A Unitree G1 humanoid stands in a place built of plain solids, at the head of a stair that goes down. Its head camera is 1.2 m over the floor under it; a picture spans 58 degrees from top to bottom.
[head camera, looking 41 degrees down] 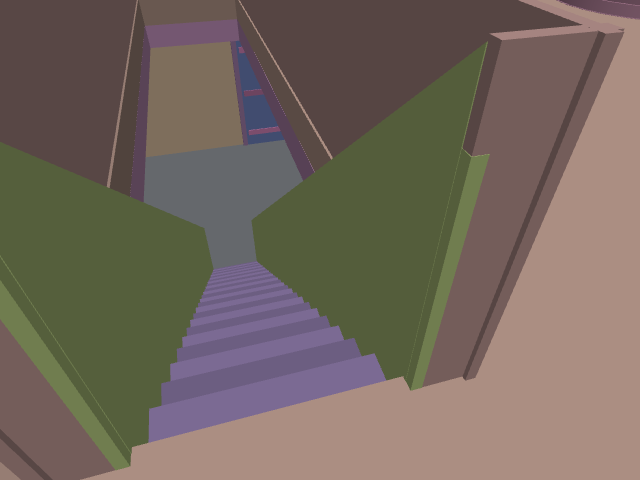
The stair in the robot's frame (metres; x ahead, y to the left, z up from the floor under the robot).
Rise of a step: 0.17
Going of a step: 0.21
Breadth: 0.88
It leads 16 degrees to the left of straight ahead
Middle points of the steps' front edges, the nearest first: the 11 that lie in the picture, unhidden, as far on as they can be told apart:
0.63 0.13 0.00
0.83 0.18 -0.17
1.02 0.24 -0.34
1.22 0.29 -0.51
1.42 0.35 -0.68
1.62 0.41 -0.85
1.81 0.46 -1.02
2.01 0.52 -1.19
2.21 0.57 -1.36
2.41 0.63 -1.53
2.60 0.68 -1.70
